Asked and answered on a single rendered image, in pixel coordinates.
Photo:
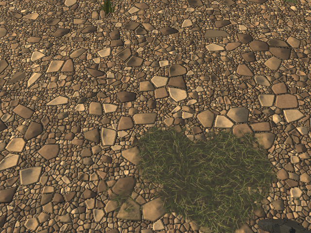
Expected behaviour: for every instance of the right robot hand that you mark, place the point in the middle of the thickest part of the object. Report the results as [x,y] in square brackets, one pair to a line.
[281,225]

